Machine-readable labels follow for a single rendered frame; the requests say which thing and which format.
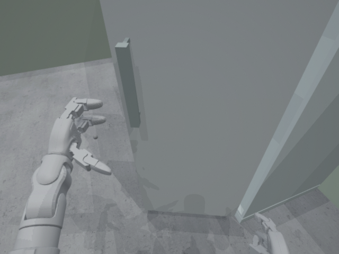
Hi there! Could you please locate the left robot hand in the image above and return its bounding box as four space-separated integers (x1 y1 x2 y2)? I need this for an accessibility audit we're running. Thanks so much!
48 97 112 175

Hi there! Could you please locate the left robot forearm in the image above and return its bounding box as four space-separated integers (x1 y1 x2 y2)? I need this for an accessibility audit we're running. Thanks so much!
8 154 73 254

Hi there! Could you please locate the handle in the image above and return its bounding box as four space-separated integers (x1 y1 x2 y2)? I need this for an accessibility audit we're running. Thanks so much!
115 38 141 128

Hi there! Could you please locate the right robot hand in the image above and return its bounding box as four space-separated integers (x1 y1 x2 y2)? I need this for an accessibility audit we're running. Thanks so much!
249 213 290 254

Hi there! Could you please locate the fridge door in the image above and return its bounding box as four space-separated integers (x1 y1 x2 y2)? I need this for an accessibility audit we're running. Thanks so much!
100 0 339 217

